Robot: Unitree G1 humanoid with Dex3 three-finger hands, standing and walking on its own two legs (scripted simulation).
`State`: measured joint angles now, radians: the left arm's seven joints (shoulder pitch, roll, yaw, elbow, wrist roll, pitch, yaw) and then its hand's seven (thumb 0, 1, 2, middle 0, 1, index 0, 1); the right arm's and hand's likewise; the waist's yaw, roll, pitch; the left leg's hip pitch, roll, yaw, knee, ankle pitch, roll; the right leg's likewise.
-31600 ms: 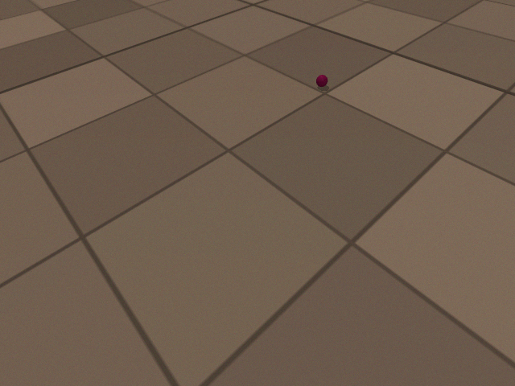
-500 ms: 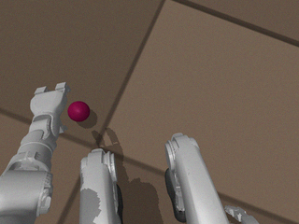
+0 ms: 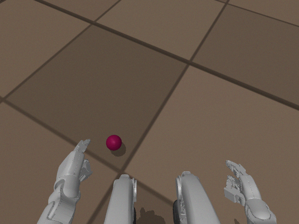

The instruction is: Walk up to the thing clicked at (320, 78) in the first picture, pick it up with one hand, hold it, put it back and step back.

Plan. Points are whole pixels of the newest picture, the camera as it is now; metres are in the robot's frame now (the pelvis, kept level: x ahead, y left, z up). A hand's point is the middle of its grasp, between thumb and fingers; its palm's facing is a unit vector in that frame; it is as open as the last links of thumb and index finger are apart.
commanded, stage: home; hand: left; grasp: from above
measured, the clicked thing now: (113, 142) +0.52 +0.20 -0.52
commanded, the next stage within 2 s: none
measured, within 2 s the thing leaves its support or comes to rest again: neither
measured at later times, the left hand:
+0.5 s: hand (65, 178) +0.23 +0.18 +0.10, palm faces +0.08 -0.97 -0.23, open 7.4 cm
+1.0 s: hand (61, 180) +0.23 +0.18 +0.10, palm faces +0.08 -0.98 -0.20, open 7.4 cm
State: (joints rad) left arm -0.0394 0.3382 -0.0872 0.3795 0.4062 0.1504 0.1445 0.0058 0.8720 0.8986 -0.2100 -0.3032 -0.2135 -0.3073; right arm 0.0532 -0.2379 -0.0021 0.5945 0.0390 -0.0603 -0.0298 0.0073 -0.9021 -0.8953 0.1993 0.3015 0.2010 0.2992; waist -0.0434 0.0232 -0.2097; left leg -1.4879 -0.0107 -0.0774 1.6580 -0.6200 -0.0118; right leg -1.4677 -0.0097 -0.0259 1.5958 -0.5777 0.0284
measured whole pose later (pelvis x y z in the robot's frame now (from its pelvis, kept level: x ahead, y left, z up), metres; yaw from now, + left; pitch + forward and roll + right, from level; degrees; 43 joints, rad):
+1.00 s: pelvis +0.07 +0.00 +0.15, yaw +2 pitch +10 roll -3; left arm 0.49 0.23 0.02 -0.13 -0.05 0.45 0.03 0.01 0.91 0.90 -0.20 -0.30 -0.20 -0.30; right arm 0.27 -0.21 0.05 0.53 0.00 -0.23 -0.17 0.01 -0.90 -0.90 0.20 0.30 0.20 0.30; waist -0.03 0.04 -0.15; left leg -0.68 0.01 -0.07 1.01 -0.51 -0.01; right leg -0.65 0.00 -0.04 0.94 -0.46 0.02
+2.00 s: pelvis +0.07 +0.00 +0.15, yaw +1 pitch +10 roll -3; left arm 0.50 0.23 0.02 -0.14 -0.05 0.45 0.02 0.01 0.91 0.90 -0.20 -0.30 -0.20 -0.30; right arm 0.28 -0.22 0.04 0.54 0.00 -0.23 -0.18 0.01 -0.90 -0.90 0.20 0.30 0.20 0.30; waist -0.03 0.04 -0.16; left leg -0.68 0.02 -0.07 1.02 -0.51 -0.01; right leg -0.66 0.00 -0.03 0.95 -0.46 0.02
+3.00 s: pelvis +0.07 +0.00 +0.19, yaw +1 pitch -1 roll +0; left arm 0.22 0.29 0.05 0.87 0.04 0.03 0.03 0.01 0.91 0.90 -0.20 -0.30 -0.20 -0.30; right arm 0.20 -0.29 -0.05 0.93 -0.05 -0.01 -0.02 0.01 -0.90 -0.90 0.20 0.30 0.20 0.30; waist 0.02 -0.01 0.05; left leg -0.30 -0.01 -0.03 0.67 -0.36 0.01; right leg -0.30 -0.03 0.00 0.65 -0.33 0.03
